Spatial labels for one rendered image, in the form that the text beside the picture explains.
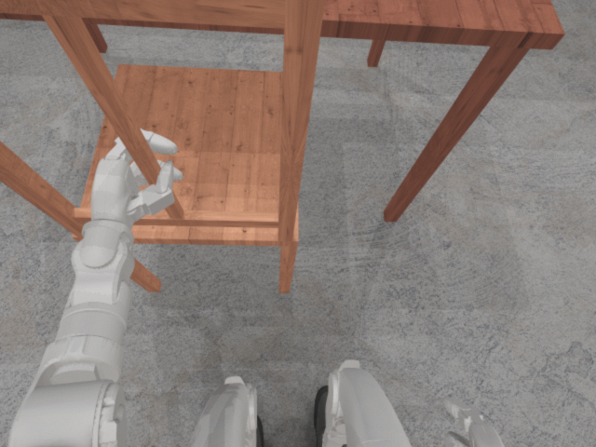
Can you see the robot left forearm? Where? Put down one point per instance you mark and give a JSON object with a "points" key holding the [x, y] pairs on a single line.
{"points": [[88, 345]]}

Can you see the chair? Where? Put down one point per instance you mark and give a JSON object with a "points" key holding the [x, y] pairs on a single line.
{"points": [[240, 134]]}

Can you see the table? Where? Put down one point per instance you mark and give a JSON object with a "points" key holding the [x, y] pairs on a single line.
{"points": [[509, 27]]}

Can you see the right robot shin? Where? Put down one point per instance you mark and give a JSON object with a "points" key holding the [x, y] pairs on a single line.
{"points": [[334, 434]]}

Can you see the robot right thigh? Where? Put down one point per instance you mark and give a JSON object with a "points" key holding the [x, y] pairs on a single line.
{"points": [[370, 420]]}

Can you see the robot right hand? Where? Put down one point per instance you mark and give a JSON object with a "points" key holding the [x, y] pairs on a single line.
{"points": [[470, 419]]}

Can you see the robot left hand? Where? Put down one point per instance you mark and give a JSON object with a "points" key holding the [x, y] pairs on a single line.
{"points": [[116, 182]]}

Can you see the left robot upper arm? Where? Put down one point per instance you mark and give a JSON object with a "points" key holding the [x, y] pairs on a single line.
{"points": [[81, 414]]}

